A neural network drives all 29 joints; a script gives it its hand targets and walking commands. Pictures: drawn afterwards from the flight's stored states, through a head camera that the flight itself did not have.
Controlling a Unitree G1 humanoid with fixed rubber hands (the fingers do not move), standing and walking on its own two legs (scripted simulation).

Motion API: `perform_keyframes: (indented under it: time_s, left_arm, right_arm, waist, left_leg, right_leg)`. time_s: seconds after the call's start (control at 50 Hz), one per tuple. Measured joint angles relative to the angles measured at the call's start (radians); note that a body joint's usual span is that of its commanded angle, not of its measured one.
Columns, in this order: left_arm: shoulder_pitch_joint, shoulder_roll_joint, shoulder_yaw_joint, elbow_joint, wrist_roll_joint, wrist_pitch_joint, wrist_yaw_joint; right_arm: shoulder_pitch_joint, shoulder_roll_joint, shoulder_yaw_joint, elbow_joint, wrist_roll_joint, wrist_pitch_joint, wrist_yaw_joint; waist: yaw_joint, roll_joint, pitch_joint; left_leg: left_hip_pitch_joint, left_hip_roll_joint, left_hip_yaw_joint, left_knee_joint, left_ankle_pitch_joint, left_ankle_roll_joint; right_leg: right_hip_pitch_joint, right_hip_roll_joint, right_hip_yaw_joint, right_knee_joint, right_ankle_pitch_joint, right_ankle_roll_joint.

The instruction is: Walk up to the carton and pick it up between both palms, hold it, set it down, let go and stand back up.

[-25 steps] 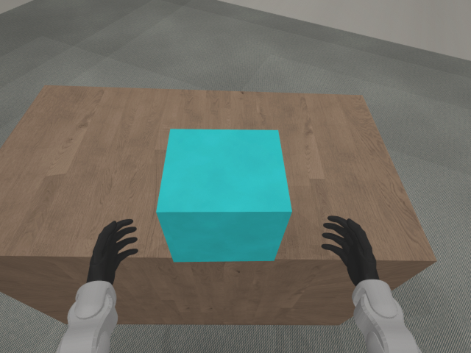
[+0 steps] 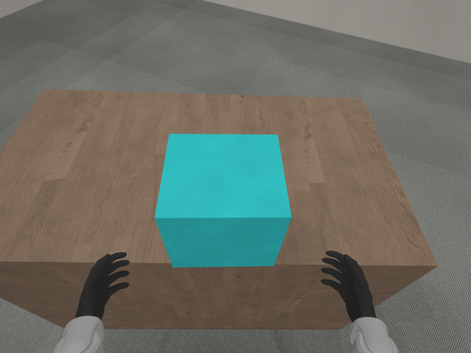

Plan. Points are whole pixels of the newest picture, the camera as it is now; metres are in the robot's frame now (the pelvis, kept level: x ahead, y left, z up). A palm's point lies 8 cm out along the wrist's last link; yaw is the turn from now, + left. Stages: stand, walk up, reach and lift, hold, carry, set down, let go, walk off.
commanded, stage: set down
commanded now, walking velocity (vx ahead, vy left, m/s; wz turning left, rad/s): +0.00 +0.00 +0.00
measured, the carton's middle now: (223, 202) +0.39 +0.03 -0.01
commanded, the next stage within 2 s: let go in 1.00 s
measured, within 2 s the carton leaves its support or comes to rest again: neither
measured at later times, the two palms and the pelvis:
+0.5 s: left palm (94, 323) +0.18 +0.24 -0.06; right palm (355, 325) +0.18 -0.21 -0.07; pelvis +0.00 +0.00 +0.00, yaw +0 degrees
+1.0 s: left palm (97, 332) +0.17 +0.23 -0.08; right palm (355, 336) +0.17 -0.21 -0.09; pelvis +0.01 +0.00 +0.00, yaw +0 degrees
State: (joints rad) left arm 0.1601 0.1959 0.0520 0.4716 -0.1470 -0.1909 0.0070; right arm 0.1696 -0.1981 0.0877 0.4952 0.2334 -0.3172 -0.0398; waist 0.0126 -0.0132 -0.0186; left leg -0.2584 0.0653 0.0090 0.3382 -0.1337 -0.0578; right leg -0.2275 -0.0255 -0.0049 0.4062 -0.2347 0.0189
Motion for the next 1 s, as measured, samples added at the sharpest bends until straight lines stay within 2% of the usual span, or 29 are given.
perform_keyframes:
  time_s: [0.18,0.34,0.42,0.54,0.6,0.78,1.0]
  left_arm:
    - [0.011,0.029,0.001,0.005,-0.001,0.02,-0.009]
    - [0.017,0.034,-0.001,0.023,0.014,0.094,-0.014]
    - [0.014,0.029,-0.004,0.038,0.049,0.146,-0.02]
    - [0.02,0.017,-0.023,0.022,0.059,0.189,-0.019]
    - [0.021,0.012,-0.028,0.021,0.063,0.199,-0.019]
    - [0.022,0.008,-0.027,0.03,0.101,0.251,-0.025]
    - [0.024,0.016,-0.021,0.023,0.11,0.289,-0.033]
  right_arm:
    - [0.014,0.0,0.0,0.017,-0.029,0.008,-0.001]
    - [0.006,0.0,0.0,0.074,-0.072,0.04,-0.001]
    - [-0.007,0.0,0.0,0.141,-0.107,0.054,0.0]
    - [-0.007,0.0,0.0,0.154,-0.129,0.067,0.005]
    - [-0.003,0.0,0.0,0.144,-0.136,0.062,0.005]
    - [-0.019,0.0,0.0,0.223,-0.17,0.063,0.005]
    - [-0.024,0.0,0.0,0.267,-0.187,0.05,0.005]
  waist:
    - [0.0,-0.002,0.009]
    - [0.0,-0.003,0.019]
    - [0.0,-0.003,0.022]
    - [0.0,-0.003,0.026]
    - [0.0,-0.003,0.03]
    - [0.0,-0.003,0.038]
    - [0.0,-0.003,0.041]
  left_leg:
    - [0.007,0.0,0.001,0.0,-0.002,0.0]
    - [0.013,0.0,0.001,0.0,-0.005,0.0]
    - [0.016,0.0,0.001,0.0,-0.007,-0.001]
    - [0.017,0.0,0.001,0.0,-0.009,-0.001]
    - [0.017,0.0,0.001,0.0,-0.01,-0.001]
    - [0.019,-0.001,0.001,0.0,-0.012,-0.001]
    - [0.023,-0.001,0.001,0.0,-0.012,-0.001]
  right_leg:
    - [0.006,0.0,0.001,0.0,-0.001,0.0]
    - [0.012,0.0,0.002,-0.001,-0.004,0.0]
    - [0.016,0.0,0.002,-0.001,-0.006,0.0]
    - [0.017,0.0,0.002,-0.001,-0.008,0.0]
    - [0.017,0.0,0.002,-0.001,-0.008,0.0]
    - [0.019,0.0,0.002,-0.001,-0.01,-0.001]
    - [0.023,0.0,0.002,-0.001,-0.009,-0.001]
